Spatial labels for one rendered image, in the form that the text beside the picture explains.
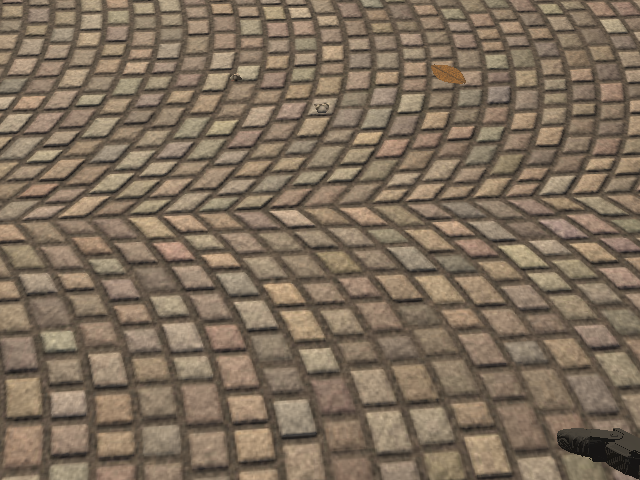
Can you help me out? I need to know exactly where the robot right hand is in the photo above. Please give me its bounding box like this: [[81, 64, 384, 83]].
[[557, 428, 640, 480]]

